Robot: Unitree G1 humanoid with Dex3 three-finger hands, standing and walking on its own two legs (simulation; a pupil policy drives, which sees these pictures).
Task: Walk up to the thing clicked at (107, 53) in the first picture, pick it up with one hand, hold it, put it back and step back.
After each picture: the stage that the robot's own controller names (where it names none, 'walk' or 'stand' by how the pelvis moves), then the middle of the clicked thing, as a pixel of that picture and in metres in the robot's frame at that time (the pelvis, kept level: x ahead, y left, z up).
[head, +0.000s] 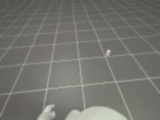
stand; (108, 53) +1.36 -0.35 -0.72
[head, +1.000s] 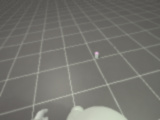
walk; (96, 55) +1.27 +0.00 -0.69
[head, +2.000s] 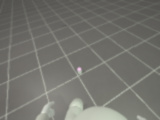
walk; (79, 70) +0.78 +0.25 -0.72
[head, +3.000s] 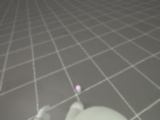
walk; (78, 89) +0.49 +0.23 -0.72
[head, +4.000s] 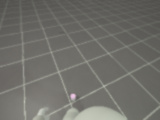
stand; (73, 97) +0.36 +0.18 -0.71
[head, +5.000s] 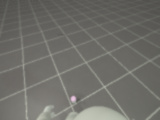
stand; (73, 99) +0.33 +0.21 -0.72
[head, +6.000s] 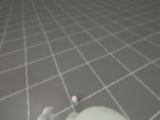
stand; (74, 99) +0.34 +0.21 -0.73
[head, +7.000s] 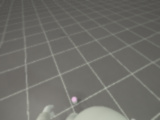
stand; (74, 100) +0.32 +0.21 -0.73
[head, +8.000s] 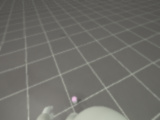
stand; (74, 100) +0.33 +0.21 -0.73
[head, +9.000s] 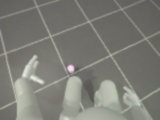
go down; (71, 69) +0.40 +0.20 -0.44
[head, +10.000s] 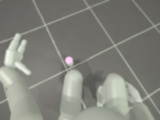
go down; (69, 61) +0.42 +0.21 -0.32
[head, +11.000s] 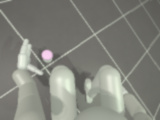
close in; (47, 56) +0.41 +0.25 -0.23
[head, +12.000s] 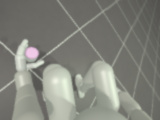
close; (31, 55) +0.41 +0.26 -0.22
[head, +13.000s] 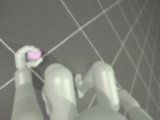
lift; (33, 55) +0.39 +0.25 -0.23
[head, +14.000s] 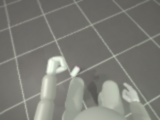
close; (75, 71) +0.40 +0.19 -0.46
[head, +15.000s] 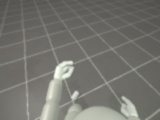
close; (75, 95) +0.36 +0.18 -0.70
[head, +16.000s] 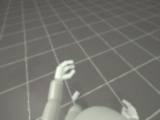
close; (75, 95) +0.35 +0.19 -0.70
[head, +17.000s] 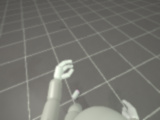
stand; (75, 94) +0.35 +0.18 -0.70
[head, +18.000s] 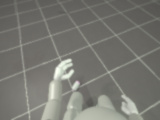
stand; (75, 85) +0.37 +0.17 -0.62
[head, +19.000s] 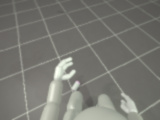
stand; (75, 85) +0.37 +0.16 -0.61
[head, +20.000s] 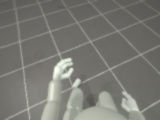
stand; (76, 83) +0.37 +0.16 -0.59
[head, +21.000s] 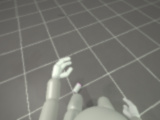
stand; (77, 88) +0.35 +0.16 -0.64
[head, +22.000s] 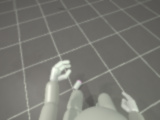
stand; (77, 85) +0.36 +0.15 -0.60
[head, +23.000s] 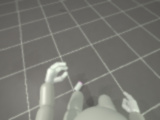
stand; (78, 86) +0.35 +0.14 -0.61
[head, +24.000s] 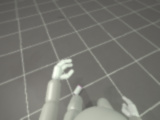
stand; (77, 90) +0.34 +0.14 -0.64
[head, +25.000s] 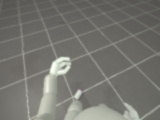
stand; (78, 94) +0.32 +0.14 -0.68
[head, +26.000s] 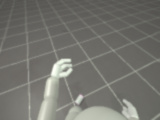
stand; (79, 99) +0.33 +0.14 -0.71
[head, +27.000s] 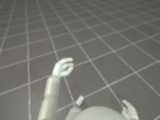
stand; (79, 100) +0.32 +0.12 -0.71
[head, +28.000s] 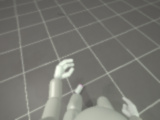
stand; (78, 89) +0.34 +0.12 -0.64
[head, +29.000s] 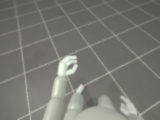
close; (80, 89) +0.34 +0.12 -0.62
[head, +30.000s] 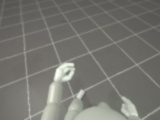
stand; (80, 94) +0.32 +0.11 -0.67
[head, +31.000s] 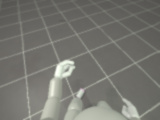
stand; (80, 93) +0.33 +0.11 -0.67
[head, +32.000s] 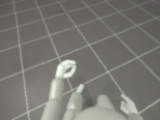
close; (80, 89) +0.33 +0.10 -0.62
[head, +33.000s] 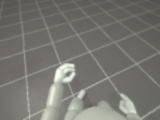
close; (81, 94) +0.32 +0.09 -0.66
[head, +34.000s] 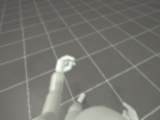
close; (81, 97) +0.31 +0.10 -0.70
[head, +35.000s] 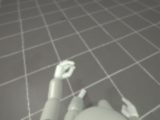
close; (82, 93) +0.31 +0.08 -0.65
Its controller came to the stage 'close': yes
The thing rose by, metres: 0.07
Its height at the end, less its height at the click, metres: -0.02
